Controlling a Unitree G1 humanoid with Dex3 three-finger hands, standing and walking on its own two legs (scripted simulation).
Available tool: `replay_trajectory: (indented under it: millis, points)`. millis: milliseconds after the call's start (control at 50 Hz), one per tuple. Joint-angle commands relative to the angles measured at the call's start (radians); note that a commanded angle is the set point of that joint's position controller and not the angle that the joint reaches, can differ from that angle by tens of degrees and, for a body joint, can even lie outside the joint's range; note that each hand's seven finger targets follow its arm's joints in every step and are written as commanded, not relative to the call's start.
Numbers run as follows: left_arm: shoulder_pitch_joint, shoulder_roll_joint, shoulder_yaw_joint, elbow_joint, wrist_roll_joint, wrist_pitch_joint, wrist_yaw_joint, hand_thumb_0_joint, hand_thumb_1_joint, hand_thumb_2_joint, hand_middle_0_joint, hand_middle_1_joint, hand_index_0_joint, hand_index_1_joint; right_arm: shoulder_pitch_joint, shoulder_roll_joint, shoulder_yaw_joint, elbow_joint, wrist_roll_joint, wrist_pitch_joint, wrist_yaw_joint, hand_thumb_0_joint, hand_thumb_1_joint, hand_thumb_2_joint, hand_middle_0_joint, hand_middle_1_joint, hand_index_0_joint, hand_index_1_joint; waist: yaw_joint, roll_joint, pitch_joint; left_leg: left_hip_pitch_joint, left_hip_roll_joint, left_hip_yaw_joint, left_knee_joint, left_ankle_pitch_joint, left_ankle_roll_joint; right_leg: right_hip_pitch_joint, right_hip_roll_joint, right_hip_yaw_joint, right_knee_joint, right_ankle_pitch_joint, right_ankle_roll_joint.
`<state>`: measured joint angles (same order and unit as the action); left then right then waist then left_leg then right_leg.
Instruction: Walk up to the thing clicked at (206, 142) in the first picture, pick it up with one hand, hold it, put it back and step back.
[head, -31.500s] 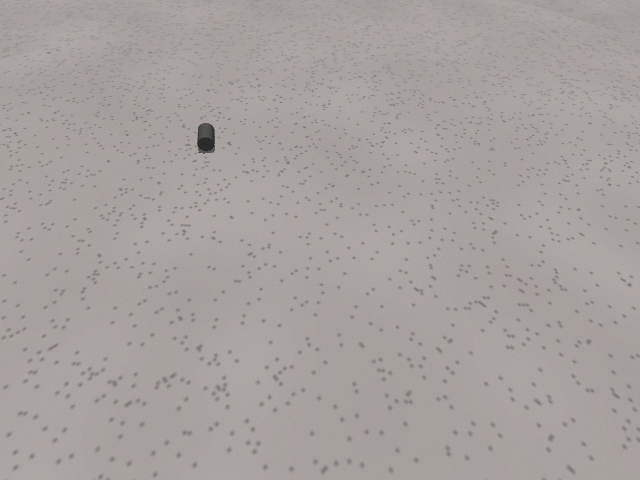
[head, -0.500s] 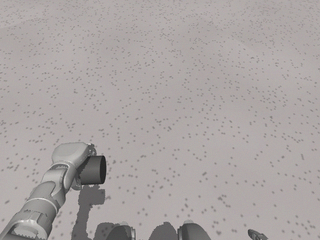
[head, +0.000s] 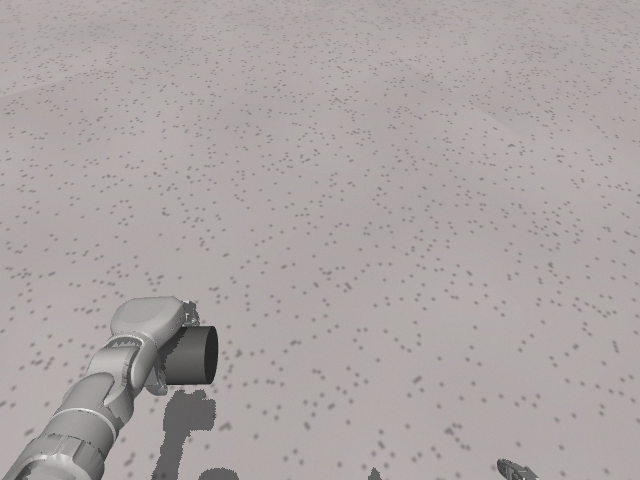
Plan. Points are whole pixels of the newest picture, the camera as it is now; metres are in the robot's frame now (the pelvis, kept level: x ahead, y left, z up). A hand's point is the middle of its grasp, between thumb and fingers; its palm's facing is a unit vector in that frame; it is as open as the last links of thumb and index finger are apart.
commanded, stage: hold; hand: left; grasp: from above
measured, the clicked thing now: (168, 355) +0.32 +0.22 -0.11
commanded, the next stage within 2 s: crouch in 1.66 s
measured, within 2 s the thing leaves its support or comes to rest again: neither
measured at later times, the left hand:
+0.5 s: hand (153, 357) +0.29 +0.22 -0.04, palm faces -0.48 -0.03 -0.88, open 10.5 cm
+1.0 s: hand (150, 372) +0.26 +0.21 -0.02, palm faces -0.47 -0.04 -0.88, open 10.4 cm
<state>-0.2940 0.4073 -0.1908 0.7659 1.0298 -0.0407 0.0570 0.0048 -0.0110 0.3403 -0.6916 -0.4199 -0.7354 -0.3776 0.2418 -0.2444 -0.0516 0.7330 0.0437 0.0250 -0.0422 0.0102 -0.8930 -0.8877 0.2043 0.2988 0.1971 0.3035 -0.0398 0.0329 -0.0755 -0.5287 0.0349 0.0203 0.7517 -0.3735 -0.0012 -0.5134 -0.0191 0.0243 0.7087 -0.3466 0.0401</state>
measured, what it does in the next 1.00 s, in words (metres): stands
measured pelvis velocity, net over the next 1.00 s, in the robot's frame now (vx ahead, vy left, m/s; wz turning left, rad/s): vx -0.03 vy -0.01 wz -0.01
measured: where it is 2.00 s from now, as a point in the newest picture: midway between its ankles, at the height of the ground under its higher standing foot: outside the picture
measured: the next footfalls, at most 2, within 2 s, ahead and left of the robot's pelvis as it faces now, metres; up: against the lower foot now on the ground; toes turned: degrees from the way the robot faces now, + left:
none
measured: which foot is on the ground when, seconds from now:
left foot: down 0.00-1.00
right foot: down 0.00-1.00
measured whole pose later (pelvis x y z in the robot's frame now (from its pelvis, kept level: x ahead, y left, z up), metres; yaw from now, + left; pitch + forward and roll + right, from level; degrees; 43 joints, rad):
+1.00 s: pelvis -0.03 -0.01 +0.02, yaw +0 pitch +1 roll +0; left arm -0.22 0.42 -0.20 0.62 1.00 -0.06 -0.06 0.00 -0.02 0.32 -0.75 -0.32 -0.79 -0.30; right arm 0.19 -0.26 -0.03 0.68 0.06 0.05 -0.06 0.01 -0.90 -0.89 0.20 0.30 0.20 0.30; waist 0.00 0.05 -0.02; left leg -0.33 0.03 0.03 0.57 -0.26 -0.01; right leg -0.34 -0.02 0.04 0.56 -0.25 0.03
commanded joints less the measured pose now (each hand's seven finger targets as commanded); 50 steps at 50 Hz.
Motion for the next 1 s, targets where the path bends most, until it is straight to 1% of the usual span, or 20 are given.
replay_trajectory:
  millis: [0,100,120,160,200,300,340,420,440,480,620,640,660,720,820,840,880,900,960,980]
  points:
    - [-0.346,0.216,0.104,-0.217,-0.016,0.01,0.036,0.0,0.838,0.79,-1.144,-0.593,-1.157,-0.583,0.018,-0.163,-0.058,-0.103,-0.003,-0.027,-0.008,0.0,-0.889,-0.892,0.2,0.3,0.2,0.3,-0.001,0.029,-0.323,0.273,-0.037,-0.01,-0.105,0.44,-0.004,0.125,0.055,-0.037,-0.086,0.354,-0.046]
    - [-0.311,0.212,0.095,-0.226,-0.013,0.007,-0.002,0.0,0.826,0.798,-1.157,-0.57,-1.159,-0.571,0.007,-0.158,-0.056,-0.122,-0.001,-0.016,-0.005,0.0,-0.89,-0.893,0.2,0.3,0.2,0.3,0.005,0.009,-0.297,0.26,-0.044,0.0,-0.116,0.442,0.004,0.157,0.053,-0.029,-0.107,0.372,-0.043]
    - [-0.34,0.222,0.101,-0.287,-0.019,0.001,-0.007,0.0,0.826,0.817,-1.168,-0.558,-1.162,-0.567,-0.005,-0.157,-0.055,-0.13,0.0,-0.015,-0.005,0.0,-0.89,-0.893,0.2,0.3,0.2,0.3,0.015,0.034,-0.314,0.277,-0.047,0.003,-0.126,0.431,0.001,0.176,0.051,-0.027,-0.112,0.366,-0.044]
    - [-0.31,0.212,0.094,-0.258,-0.022,-0.001,-0.019,0.0,0.828,0.813,-1.167,-0.557,-1.162,-0.566,-0.006,-0.159,-0.054,-0.131,0.0,-0.014,-0.006,0.0,-0.89,-0.893,0.2,0.3,0.2,0.3,0.007,0.035,-0.292,0.292,-0.038,-0.001,-0.132,0.447,-0.002,0.147,0.056,-0.034,-0.112,0.356,-0.047]
    - [-0.321,0.235,0.113,-0.283,-0.015,-0.006,-0.021,0.0,0.85,0.788,-1.179,-0.547,-1.179,-0.551,-0.013,-0.16,-0.053,-0.138,0.001,-0.011,-0.009,0.0,-0.89,-0.893,0.2,0.3,0.2,0.3,0.015,0.04,-0.289,0.289,-0.036,-0.006,-0.143,0.438,-0.004,0.153,0.059,-0.035,-0.115,0.344,-0.049]
    - [-0.321,0.224,0.109,-0.298,-0.016,-0.006,-0.023,0.0,0.842,0.796,-1.192,-0.529,-1.181,-0.544,-0.034,-0.156,-0.047,-0.161,0.005,-0.005,-0.01,0.0,-0.892,-0.895,0.2,0.3,0.2,0.3,0.018,0.022,-0.245,0.272,-0.042,0.001,-0.17,0.366,0.002,0.17,0.054,-0.027,-0.144,0.303,-0.048]
    - [-0.322,0.235,0.121,-0.308,-0.014,-0.005,-0.024,0.0,0.837,0.803,-1.193,-0.524,-1.178,-0.542,-0.041,-0.155,-0.047,-0.162,0.005,-0.005,-0.01,0.0,-0.891,-0.895,0.2,0.3,0.2,0.3,0.025,0.037,-0.26,0.287,-0.041,0.001,-0.178,0.359,0.0,0.17,0.054,-0.025,-0.144,0.293,-0.05]
    - [-0.309,0.223,0.109,-0.316,-0.017,-0.006,-0.034,0.0,0.847,0.806,-1.213,-0.506,-1.193,-0.531,-0.049,-0.155,-0.045,-0.165,0.006,-0.006,-0.013,0.0,-0.892,-0.895,0.2,0.3,0.2,0.3,0.016,0.01,-0.248,0.287,-0.044,0.005,-0.187,0.343,0.006,0.186,0.052,-0.021,-0.16,0.286,-0.045]
    - [-0.312,0.23,0.115,-0.328,-0.022,-0.008,-0.037,0.0,0.849,0.806,-1.217,-0.507,-1.195,-0.532,-0.055,-0.154,-0.045,-0.167,0.007,-0.006,-0.014,0.0,-0.894,-0.896,0.2,0.3,0.2,0.3,0.027,0.026,-0.257,0.297,-0.044,0.006,-0.194,0.344,0.005,0.195,0.052,-0.023,-0.163,0.284,-0.046]
    - [-0.316,0.23,0.115,-0.342,-0.027,-0.008,-0.039,0.0,0.861,0.806,-1.223,-0.513,-1.204,-0.536,-0.062,-0.153,-0.044,-0.171,0.008,-0.005,-0.017,0.0,-0.894,-0.896,0.2,0.3,0.2,0.3,0.026,0.018,-0.257,0.306,-0.044,0.007,-0.198,0.337,0.007,0.198,0.051,-0.021,-0.172,0.282,-0.044]
    - [-0.283,0.224,0.116,-0.322,-0.035,-0.018,-0.052,0.0,0.866,0.776,-1.224,-0.506,-1.21,-0.523,-0.088,-0.147,-0.032,-0.175,0.009,-0.008,-0.025,0.0,-0.894,-0.896,0.2,0.3,0.2,0.3,0.024,-0.014,-0.216,0.301,-0.049,0.011,-0.224,0.28,0.015,0.2,0.046,-0.014,-0.202,0.232,-0.04]
    - [-0.309,0.241,0.123,-0.363,-0.036,-0.022,-0.051,0.0,0.875,0.76,-1.219,-0.506,-1.211,-0.516,-0.098,-0.148,-0.033,-0.177,0.01,-0.008,-0.026,0.0,-0.893,-0.896,0.2,0.3,0.2,0.3,0.035,0.013,-0.226,0.313,-0.048,0.012,-0.232,0.276,0.011,0.203,0.047,-0.017,-0.203,0.223,-0.043]
    - [-0.286,0.232,0.116,-0.323,-0.029,-0.019,-0.052,0.0,0.868,0.779,-1.237,-0.491,-1.217,-0.514,-0.099,-0.147,-0.031,-0.176,0.01,-0.007,-0.027,0.0,-0.894,-0.897,0.2,0.3,0.2,0.3,0.026,0.0,-0.206,0.312,-0.047,0.01,-0.236,0.27,0.012,0.196,0.047,-0.018,-0.208,0.217,-0.044]
    - [-0.321,0.236,0.116,-0.361,-0.037,-0.024,-0.05,0.0,0.885,0.751,-1.218,-0.522,-1.218,-0.526,-0.115,-0.145,-0.027,-0.183,0.01,-0.01,-0.028,0.0,-0.893,-0.896,0.2,0.3,0.2,0.3,0.031,0.004,-0.193,0.303,-0.048,0.009,-0.25,0.215,0.012,0.193,0.046,-0.017,-0.226,0.161,-0.044]
    - [-0.323,0.246,0.125,-0.377,-0.037,-0.023,-0.053,0.0,0.875,0.75,-1.22,-0.498,-1.214,-0.507,-0.126,-0.143,-0.023,-0.182,0.013,-0.014,-0.032,0.0,-0.893,-0.896,0.2,0.3,0.2,0.3,0.034,0.027,-0.203,0.327,-0.047,0.013,-0.261,0.225,0.01,0.205,0.046,-0.014,-0.231,0.171,-0.044]
    - [-0.291,0.234,0.121,-0.346,-0.038,-0.019,-0.054,0.0,0.865,0.768,-1.227,-0.499,-1.213,-0.516,-0.129,-0.144,-0.022,-0.182,0.012,-0.014,-0.031,0.0,-0.895,-0.897,0.2,0.3,0.2,0.3,0.029,0.009,-0.181,0.325,-0.044,0.009,-0.268,0.217,0.01,0.199,0.047,-0.016,-0.235,0.162,-0.045]
    - [-0.31,0.229,0.113,-0.371,-0.039,-0.021,-0.057,0.0,0.86,0.744,-1.211,-0.498,-1.204,-0.508,-0.136,-0.142,-0.021,-0.186,0.015,-0.016,-0.031,0.0,-0.894,-0.897,0.2,0.3,0.2,0.3,0.037,0.013,-0.185,0.324,-0.043,0.005,-0.277,0.205,0.009,0.204,0.047,-0.017,-0.239,0.148,-0.047]
    - [-0.299,0.247,0.128,-0.361,-0.039,-0.02,-0.056,0.0,0.852,0.737,-1.194,-0.515,-1.193,-0.519,-0.136,-0.143,-0.02,-0.185,0.013,-0.016,-0.031,0.0,-0.894,-0.897,0.2,0.3,0.2,0.3,0.042,0.004,-0.179,0.312,-0.045,0.005,-0.279,0.191,0.011,0.21,0.046,-0.018,-0.246,0.132,-0.045]
    - [-0.299,0.252,0.133,-0.379,-0.045,-0.022,-0.066,0.0,0.824,0.743,-1.19,-0.501,-1.181,-0.513,-0.143,-0.142,-0.02,-0.186,0.013,-0.018,-0.033,0.0,-0.896,-0.898,0.2,0.3,0.2,0.3,0.041,0.011,-0.199,0.334,-0.048,0.013,-0.281,0.206,0.013,0.228,0.043,-0.012,-0.251,0.15,-0.043]
    - [-0.312,0.241,0.118,-0.395,-0.046,-0.023,-0.071,0.0,0.818,0.728,-1.184,-0.494,-1.176,-0.505,-0.148,-0.136,-0.017,-0.187,0.015,-0.019,-0.034,0.0,-0.896,-0.898,0.2,0.3,0.2,0.3,0.04,0.01,-0.2,0.338,-0.048,0.012,-0.281,0.222,0.013,0.226,0.043,-0.013,-0.25,0.162,-0.043]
